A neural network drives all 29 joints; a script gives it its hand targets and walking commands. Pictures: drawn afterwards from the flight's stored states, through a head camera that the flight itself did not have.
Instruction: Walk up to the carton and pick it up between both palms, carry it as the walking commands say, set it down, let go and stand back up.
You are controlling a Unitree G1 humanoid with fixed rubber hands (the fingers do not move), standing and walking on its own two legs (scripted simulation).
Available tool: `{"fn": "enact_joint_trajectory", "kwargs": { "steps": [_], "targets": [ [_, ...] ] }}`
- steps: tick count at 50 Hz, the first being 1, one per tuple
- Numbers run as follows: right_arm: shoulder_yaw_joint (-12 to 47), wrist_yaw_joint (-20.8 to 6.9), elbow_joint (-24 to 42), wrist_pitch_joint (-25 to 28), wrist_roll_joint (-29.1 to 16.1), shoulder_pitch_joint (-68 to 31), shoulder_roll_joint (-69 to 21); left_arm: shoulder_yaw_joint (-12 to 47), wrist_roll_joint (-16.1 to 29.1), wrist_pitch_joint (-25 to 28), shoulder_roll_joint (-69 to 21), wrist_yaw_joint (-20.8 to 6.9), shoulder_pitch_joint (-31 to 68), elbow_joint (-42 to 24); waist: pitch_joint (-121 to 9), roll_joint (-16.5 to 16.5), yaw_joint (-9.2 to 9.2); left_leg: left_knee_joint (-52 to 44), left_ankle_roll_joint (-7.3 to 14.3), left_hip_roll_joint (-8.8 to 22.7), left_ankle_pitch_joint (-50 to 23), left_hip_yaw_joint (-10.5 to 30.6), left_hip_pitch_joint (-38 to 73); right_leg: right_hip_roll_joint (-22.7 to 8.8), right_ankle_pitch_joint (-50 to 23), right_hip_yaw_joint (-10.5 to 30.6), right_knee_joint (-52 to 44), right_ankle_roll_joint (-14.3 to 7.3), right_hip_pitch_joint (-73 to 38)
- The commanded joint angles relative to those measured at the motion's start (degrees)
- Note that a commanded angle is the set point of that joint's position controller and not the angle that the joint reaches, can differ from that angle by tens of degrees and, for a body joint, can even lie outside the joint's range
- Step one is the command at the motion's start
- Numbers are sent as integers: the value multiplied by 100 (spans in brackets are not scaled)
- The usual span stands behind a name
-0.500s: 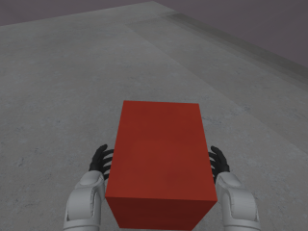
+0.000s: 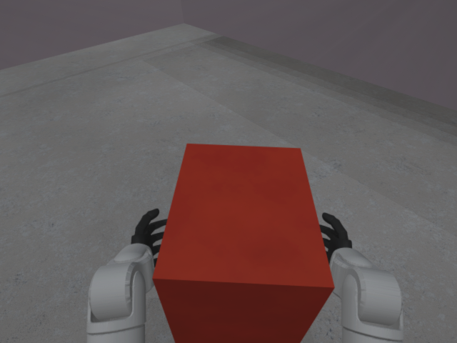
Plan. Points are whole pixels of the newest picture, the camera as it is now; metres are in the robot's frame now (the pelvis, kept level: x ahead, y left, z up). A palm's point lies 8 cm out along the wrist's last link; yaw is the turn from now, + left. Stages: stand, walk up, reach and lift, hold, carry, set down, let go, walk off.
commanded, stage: carry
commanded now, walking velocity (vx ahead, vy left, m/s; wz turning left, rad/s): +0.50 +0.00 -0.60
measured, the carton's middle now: (239, 247) +0.32 +0.00 +0.02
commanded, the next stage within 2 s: none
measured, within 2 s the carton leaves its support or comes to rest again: neither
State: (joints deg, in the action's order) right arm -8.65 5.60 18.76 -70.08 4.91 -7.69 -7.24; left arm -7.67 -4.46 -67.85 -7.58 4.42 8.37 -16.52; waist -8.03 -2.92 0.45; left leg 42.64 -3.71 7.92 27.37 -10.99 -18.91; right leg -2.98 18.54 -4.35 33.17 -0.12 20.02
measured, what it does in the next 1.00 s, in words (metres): walks ahead, turning right: left foot, then right foot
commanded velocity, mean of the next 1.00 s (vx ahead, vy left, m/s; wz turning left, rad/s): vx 0.50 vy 0.00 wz -0.60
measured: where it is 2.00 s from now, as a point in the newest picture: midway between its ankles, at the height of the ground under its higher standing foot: (318, 222)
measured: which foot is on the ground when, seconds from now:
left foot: up 0.00-0.16, down 0.18-0.62, up 0.64-0.82, down 0.84-1.00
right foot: down 0.00-0.18, up 0.20-0.54, down 0.56-0.86, up 0.88-1.00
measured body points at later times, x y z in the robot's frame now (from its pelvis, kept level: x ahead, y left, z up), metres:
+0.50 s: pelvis +0.24 -0.02 +0.01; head +0.29 +0.00 +0.45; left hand +0.57 +0.02 +0.07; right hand +0.45 -0.27 +0.08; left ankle +0.10 +0.11 -0.73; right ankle +0.29 -0.18 -0.70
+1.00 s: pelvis +0.58 -0.13 +0.01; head +0.60 -0.14 +0.46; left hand +0.89 -0.18 +0.09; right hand +0.69 -0.42 +0.08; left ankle +0.56 -0.01 -0.73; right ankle +0.45 -0.18 -0.66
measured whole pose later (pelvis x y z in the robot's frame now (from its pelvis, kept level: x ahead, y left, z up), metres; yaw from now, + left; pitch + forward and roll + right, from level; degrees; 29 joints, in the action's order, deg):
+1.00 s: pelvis +0.58 -0.13 +0.01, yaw -42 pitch +6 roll -4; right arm -6.5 5.4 22.9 -64.5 2.5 -5.4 -7.4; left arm -6.9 -3.1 -65.5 -7.3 5.8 5.0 -25.4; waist -2.8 -4.2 0.6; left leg 24.2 1.1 6.5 18.0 -12.8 -9.3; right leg -0.1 24.8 -5.9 54.8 0.4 26.3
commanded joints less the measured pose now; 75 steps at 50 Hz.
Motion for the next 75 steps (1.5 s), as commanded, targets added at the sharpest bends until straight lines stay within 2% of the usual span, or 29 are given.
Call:
{"fn": "enact_joint_trajectory", "kwargs": {
  "steps": [1,3,7,8,10,13,16,27,29,30,31,32,34,36,39,41,43,45,48,54,58,60,61,63,64,65,67,71,75],
  "targets": [
    [4527,-1448,500,92,-2187,-3234,-5234,4104,2423,-56,-5088,-1550,2895,-516,-809,1899,92,927,-40,-466,718,415,-2326,-1433,-2285,2750,-1625,-1078,-2688],
    [4349,-1454,94,58,-2137,-2894,-5369,4067,2356,-65,-5220,-1533,2956,-549,-1154,1109,97,-393,34,-564,69,371,-1634,-1328,-2107,2166,-1495,-947,-2567],
    [4600,-1455,565,248,-2418,-3254,-5724,4245,2302,86,-5342,-1449,3168,-1065,-1637,1160,-87,-2301,60,-769,-1694,50,997,-463,-1469,1011,-1020,-433,-1187],
    [4424,-1425,575,280,-2330,-2926,-5508,4256,2286,79,-5198,-1434,2977,-1182,-1900,616,-224,-2461,269,-339,-1556,620,2522,-242,-643,589,-382,-178,-67],
    [4428,-1447,763,361,-2305,-2830,-5295,4500,2269,21,-5240,-1436,3078,-1106,-1648,-1892,-298,-3445,1092,2009,-864,3195,3930,65,1298,31,2092,83,2775],
    [4268,-1464,497,302,-2144,-2464,-5143,4465,2264,-44,-5022,-1386,3082,-1168,-1126,-862,-273,-3574,1143,1832,-232,2550,3125,-365,550,274,1745,52,2373],
    [4402,-1490,1041,331,-2385,-3018,-5498,4630,2476,82,-5322,-1406,3377,-1392,-851,-105,-262,-2922,997,1588,-3458,1435,3730,-232,78,-43,1556,121,2720],
    [4158,-1768,642,193,-2227,-2036,-4921,4454,1959,53,-5179,-1149,2332,-581,-1095,-949,10,-663,215,469,-7947,-949,3358,1071,-2390,-1807,-761,-126,-158],
    [4250,-1780,819,213,-2283,-2332,-4914,4501,2071,87,-5210,-1186,2412,-908,-1435,-624,343,1425,3,232,-7338,-903,1732,822,-2880,-1149,-1090,-672,-2342],
    [4235,-1765,815,232,-2203,-2404,-4852,4435,2151,109,-5252,-1248,2589,-902,-1712,225,375,2717,84,51,-3694,-347,-299,-148,-2932,399,-381,-1184,-3940],
    [4342,-1738,1184,304,-2146,-2564,-4876,4371,2082,165,-5163,-1316,2613,-817,-2214,2018,273,3997,-105,-792,148,158,-1968,-1180,-4234,2415,-136,-2007,-5413],
    [4453,-1762,1394,342,-2219,-3044,-4754,4437,2144,215,-5311,-1350,2696,-756,-2139,1700,223,4496,-134,-704,358,1150,-2387,-1501,-3898,2779,-312,-2279,-5074],
    [4454,-1711,974,461,-2268,-2513,-5101,4698,2422,269,-5570,-1322,3050,-1282,-1958,-405,78,3435,74,-249,20,1159,-1980,-1284,-3886,2122,-717,-1678,-4112],
    [4328,-1676,718,505,-2237,-2242,-5120,4637,2371,395,-5575,-1345,2653,-1144,-1396,-129,75,1544,30,-249,-285,896,-1087,-807,-3441,1161,-1120,-942,-2629],
    [4300,-1648,930,555,-2230,-2292,-5055,4514,2290,413,-5407,-1328,2276,-996,-1206,1197,48,-655,80,-335,-4,700,13,-941,-2194,1076,-1412,-986,-1200],
    [4375,-1614,1054,636,-2336,-2396,-5274,4620,2352,452,-5383,-1303,2617,-1224,-1672,971,-181,-2501,71,-508,-1722,382,1445,-480,-1683,228,-382,-463,-880],
    [4564,-1562,1526,768,-2417,-2478,-5090,4711,2424,508,-5166,-1340,2502,-1754,-1967,-1611,-273,-3071,965,1942,-2620,3390,3675,556,1174,-320,1983,121,2085],
    [4403,-1462,970,672,-2153,-2158,-4983,4668,2407,345,-4982,-1370,2667,-1550,-1759,-1108,-248,-2591,1318,2194,-3138,3092,3570,-156,976,359,2636,94,2143],
    [4439,-1443,1017,585,-2156,-2036,-5116,4552,2401,282,-4821,-1363,2516,-1508,-1191,-74,-300,-2103,833,1624,-5881,1868,4848,20,644,-118,2120,30,3415],
    [4191,-1654,971,426,-2194,-2084,-4656,4563,2083,212,-4789,-1221,1980,-768,-218,-776,-222,-2244,229,804,-7644,396,4695,527,-637,-1126,1217,-16,3236],
    [4208,-1794,202,222,-2270,-1762,-4881,4326,1817,84,-4915,-1165,2009,-214,-273,-715,-49,-1459,6,198,-8006,-740,2427,1299,-2555,-1805,-576,-233,-185],
    [4329,-1898,637,292,-2391,-1915,-4837,4543,1914,177,-4970,-1135,2431,-832,-1118,-1140,159,294,96,192,-7875,-746,1829,1290,-3334,-1721,-633,-515,-2008],
    [4390,-1925,916,325,-2508,-2517,-4905,4593,1926,210,-5058,-1112,2698,-1149,-1318,-646,393,1801,68,7,-6179,-409,807,748,-3485,-869,-821,-923,-3058],
    [4341,-1925,662,256,-2362,-2700,-4945,4339,1941,136,-5013,-1197,2972,-1041,-1534,921,182,4600,43,-826,412,402,-1251,-1313,-2214,2582,-630,-2020,-3892],
    [4350,-1924,890,307,-2358,-3084,-4768,4415,1916,140,-5091,-1262,2921,-844,-1292,701,153,4967,132,-832,375,1223,-1424,-1659,-476,3714,-1438,-2105,-2984],
    [4307,-1895,882,376,-2343,-2908,-4804,4518,2118,153,-5142,-1313,3092,-1048,-1342,128,165,5375,51,-687,-14,1543,-2029,-1777,-409,3842,-1614,-2298,-3352],
    [4093,-1798,173,420,-2153,-2768,-5039,4600,2313,129,-5361,-1436,3164,-490,-1494,-421,59,4305,82,-214,-379,1463,-1713,-1525,1025,3098,-2265,-1724,-2439],
    [4164,-1707,373,672,-2180,-2825,-5307,4540,2421,396,-5596,-1535,2889,-480,-1396,45,20,1775,40,-74,-643,948,-179,-905,-695,1068,-2113,-1012,-500],
    [4371,-1599,825,773,-2334,-3015,-5498,4497,2383,542,-5582,-1435,3003,-1037,-1539,627,99,590,63,-198,-922,748,-252,-969,-1422,1105,-1999,-940,-863]
  ]
}}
